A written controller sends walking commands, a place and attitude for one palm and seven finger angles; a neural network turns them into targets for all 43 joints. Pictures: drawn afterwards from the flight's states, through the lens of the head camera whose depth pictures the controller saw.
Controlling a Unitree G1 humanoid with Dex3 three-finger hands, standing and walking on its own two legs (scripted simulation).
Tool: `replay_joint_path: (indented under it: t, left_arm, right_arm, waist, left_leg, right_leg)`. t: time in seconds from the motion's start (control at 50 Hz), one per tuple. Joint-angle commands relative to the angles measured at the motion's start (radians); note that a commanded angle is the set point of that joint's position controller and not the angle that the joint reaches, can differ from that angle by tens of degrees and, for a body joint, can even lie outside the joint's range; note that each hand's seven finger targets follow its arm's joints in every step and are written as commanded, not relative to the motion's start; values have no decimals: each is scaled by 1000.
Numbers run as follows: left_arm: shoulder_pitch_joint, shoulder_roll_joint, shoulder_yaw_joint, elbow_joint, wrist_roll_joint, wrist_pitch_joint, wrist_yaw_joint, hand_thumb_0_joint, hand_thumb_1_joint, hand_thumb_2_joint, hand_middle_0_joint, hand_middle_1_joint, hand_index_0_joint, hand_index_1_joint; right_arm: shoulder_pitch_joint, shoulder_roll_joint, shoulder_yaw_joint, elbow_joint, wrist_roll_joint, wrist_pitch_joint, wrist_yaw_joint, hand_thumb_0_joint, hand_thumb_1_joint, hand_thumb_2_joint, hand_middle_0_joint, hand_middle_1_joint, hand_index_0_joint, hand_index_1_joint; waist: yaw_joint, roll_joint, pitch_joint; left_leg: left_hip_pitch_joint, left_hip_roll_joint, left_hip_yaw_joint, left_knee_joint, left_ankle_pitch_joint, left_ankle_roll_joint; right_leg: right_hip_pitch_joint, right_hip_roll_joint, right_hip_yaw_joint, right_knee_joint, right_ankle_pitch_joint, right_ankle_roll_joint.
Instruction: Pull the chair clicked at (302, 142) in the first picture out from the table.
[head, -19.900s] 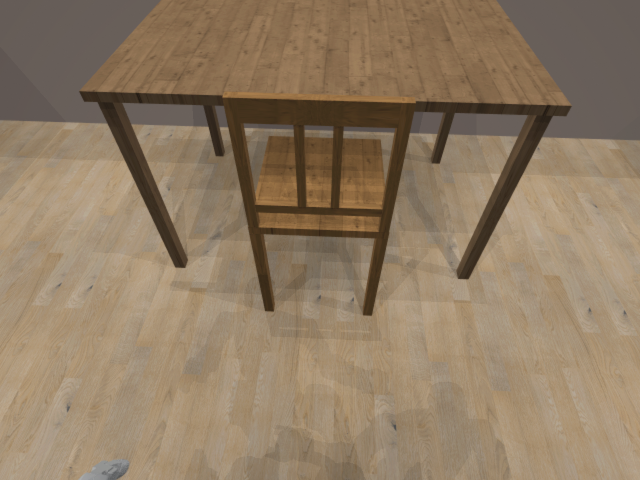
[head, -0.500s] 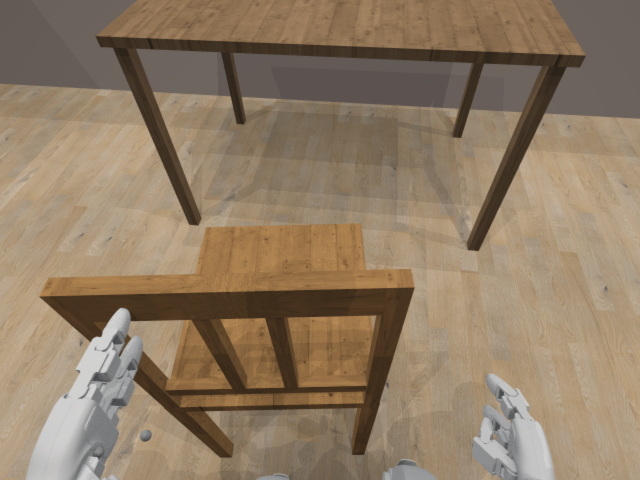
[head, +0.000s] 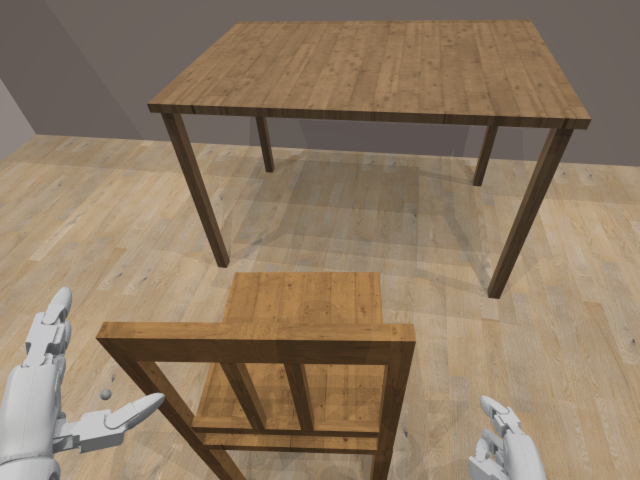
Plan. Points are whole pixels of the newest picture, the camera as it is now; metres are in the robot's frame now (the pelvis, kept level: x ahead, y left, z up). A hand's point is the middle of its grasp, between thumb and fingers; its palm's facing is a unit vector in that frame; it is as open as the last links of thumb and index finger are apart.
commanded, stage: draw the hand back to the body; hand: left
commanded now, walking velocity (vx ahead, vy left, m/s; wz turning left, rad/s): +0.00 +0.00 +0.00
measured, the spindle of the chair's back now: (246, 393) +0.27 +0.16 -0.10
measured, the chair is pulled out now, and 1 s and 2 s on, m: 0.60 0.60 0.60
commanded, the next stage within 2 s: step back with the hand held close in 0.68 s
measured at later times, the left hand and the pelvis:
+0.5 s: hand (85, 328) +0.21 +0.25 +0.17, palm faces +0.46 -0.77 -0.44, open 7.7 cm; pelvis +0.01 +0.00 +0.01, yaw -2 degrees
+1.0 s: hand (77, 327) +0.21 +0.26 +0.17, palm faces +0.42 -0.77 -0.48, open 7.4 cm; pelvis -0.01 +0.01 +0.01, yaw -3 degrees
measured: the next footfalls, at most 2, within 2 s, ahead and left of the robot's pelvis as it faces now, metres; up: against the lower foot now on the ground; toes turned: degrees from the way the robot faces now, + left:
none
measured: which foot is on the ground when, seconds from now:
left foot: down 0.00-1.00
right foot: down 0.00-1.00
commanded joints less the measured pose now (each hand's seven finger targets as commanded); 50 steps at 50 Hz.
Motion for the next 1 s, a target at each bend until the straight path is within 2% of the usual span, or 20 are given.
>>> replay_joint_path:
  t: [0.0,0.12,0.28,0.32,0.36,0.4,0.46,0.48,0.52,0.6,0.66,0.68,0.74,0.78,0.8,0.84,0.86,0.88,0.92,0.98]
  left_arm:
    - [-74,190,175,-202,7,-72,16,0,393,655,-130,-195,-130,-195]
    - [-116,198,217,-218,0,-86,10,0,610,760,-160,-240,-160,-240]
    - [-213,260,303,-236,-11,-103,9,0,900,900,-200,-300,-200,-300]
    - [-155,201,268,-160,-15,-96,2,0,900,900,-200,-300,-200,-300]
    - [-160,198,260,-165,-15,-99,-3,0,900,900,-200,-300,-200,-300]
    - [-170,211,265,-193,-12,-103,-4,0,900,900,-200,-300,-200,-300]
    - [-164,232,282,-223,-12,-107,-1,0,900,900,-200,-300,-200,-300]
    - [-182,255,298,-239,-11,-106,1,0,900,900,-200,-300,-200,-300]
    - [-163,238,291,-224,-10,-107,3,0,900,900,-200,-300,-200,-300]
    - [-196,231,278,-228,-8,-104,2,0,900,900,-200,-300,-200,-300]
    - [-189,228,278,-214,-9,-102,4,0,900,900,-200,-300,-200,-300]
    - [-200,231,280,-214,-9,-100,2,0,900,900,-200,-300,-200,-300]
    - [-183,211,262,-202,-10,-100,-1,0,900,900,-200,-300,-200,-300]
    - [-253,215,242,-238,-9,-102,-3,0,900,900,-200,-300,-200,-300]
    - [-391,370,397,-289,-22,-152,2,0,900,900,-200,-300,-200,-300]
    - [-239,248,325,-149,-10,-151,-9,0,900,900,-200,-300,-200,-300]
    - [-206,223,297,-160,-7,-152,-12,0,900,900,-200,-300,-200,-300]
    - [-203,237,308,-203,-6,-161,-11,0,900,900,-200,-300,-200,-300]
    - [-119,220,300,-199,0,-160,-6,0,900,900,-200,-300,-200,-300]
    - [-73,260,337,-244,4,-159,7,0,900,900,-200,-300,-200,-300]
  right_arm:
    - [-130,-94,-44,-148,-3,-52,-5,0,-900,-900,200,300,200,300]
    - [-135,-93,-46,-139,-4,-50,8,0,-900,-900,200,300,200,300]
    - [-141,-102,-53,-123,-3,-44,15,0,-900,-900,200,300,200,300]
    - [-143,-98,-56,-118,-2,-35,19,0,-900,-900,200,300,200,300]
    - [-145,-103,-60,-122,-1,-27,22,0,-900,-900,200,300,200,300]
    - [-148,-104,-60,-126,0,-28,22,0,-900,-900,200,300,200,300]
    - [-149,-102,-62,-129,0,-31,22,0,-900,-900,200,300,200,300]
    - [-152,-106,-61,-126,-1,-33,21,0,-900,-900,200,300,200,300]
    - [-145,-100,-61,-123,-2,-37,19,0,-900,-900,200,300,200,300]
    - [-146,-101,-58,-120,-1,-40,18,0,-900,-900,200,300,200,300]
    - [-145,-104,-58,-120,-1,-41,20,0,-900,-900,200,300,200,300]
    - [-149,-106,-58,-118,0,-41,19,0,-900,-900,200,300,200,300]
    - [-146,-105,-60,-120,-1,-38,22,0,-900,-900,200,300,200,300]
    - [-153,-111,-53,-122,-2,-42,23,0,-900,-900,200,300,200,300]
    - [-126,-131,-64,-146,8,-22,17,0,-900,-900,200,300,200,300]
    - [-119,-119,-67,-136,-1,2,19,0,-900,-900,200,300,200,300]
    - [-124,-123,-69,-147,-3,14,22,0,-900,-900,200,300,200,300]
    - [-129,-127,-71,-155,-3,19,23,0,-900,-900,200,300,200,300]
    - [-134,-119,-71,-169,-5,37,23,0,-900,-900,200,300,200,300]
    - [-140,-113,-82,-182,-3,55,20,0,-900,-900,200,300,200,300]
  waist:
    - [-4,-40,-17]
    - [-1,-36,-41]
    - [0,-23,-64]
    - [2,-60,-27]
    - [0,-82,-30]
    - [2,-37,-38]
    - [7,-43,-69]
    - [4,-5,-73]
    - [6,-35,-64]
    - [0,-19,-40]
    - [3,-42,-42]
    - [0,-4,-36]
    - [0,-64,-35]
    - [-9,-17,-27]
    - [-33,-46,100]
    - [-43,-116,46]
    - [-42,-96,23]
    - [-40,-45,-17]
    - [-35,-31,-61]
    - [-37,-29,-125]
  left_leg:
    - [-83,37,-3,-166,310,-3]
    - [-33,41,10,-188,359,2]
    - [-1,42,17,-198,389,6]
    - [-11,48,20,-207,385,6]
    - [-9,50,23,-207,372,11]
    - [-10,46,24,-211,373,10]
    - [-1,48,22,-208,390,9]
    - [1,45,19,-208,381,6]
    - [1,49,20,-209,395,6]
    - [-1,48,20,-214,368,5]
    - [-4,51,17,-219,366,6]
    - [-6,49,18,-221,353,4]
    - [-6,53,20,-220,345,8]
    - [-11,48,15,-223,325,7]
    - [-70,72,17,-210,215,24]
    - [-44,67,1,-208,193,26]
    - [-37,72,3,-213,219,27]
    - [-41,76,-1,-227,247,28]
    - [-40,91,-2,-233,321,29]
    - [-48,106,-11,-216,413,28]
  right_leg:
    - [163,-20,41,-111,186,-38]
    - [199,-23,46,-136,241,-33]
    - [231,-23,64,-158,285,-33]
    - [215,-22,52,-159,272,-30]
    - [211,-22,49,-164,259,-26]
    - [217,-23,54,-162,258,-29]
    - [233,-24,55,-155,276,-29]
    - [234,-25,62,-158,266,-32]
    - [230,-23,57,-155,278,-32]
    - [209,-22,62,-165,245,-33]
    - [210,-22,52,-160,235,-31]
    - [209,-23,61,-167,223,-33]
    - [201,-21,56,-167,213,-29]
    - [196,-24,62,-172,198,-31]
    - [72,-70,199,-228,235,-37]
    - [91,-87,196,-229,210,-39]
    - [101,-87,187,-214,230,-34]
    - [138,-89,176,-186,263,-33]
    - [160,-85,150,-147,314,-24]
    - [191,-91,134,-105,392,-18]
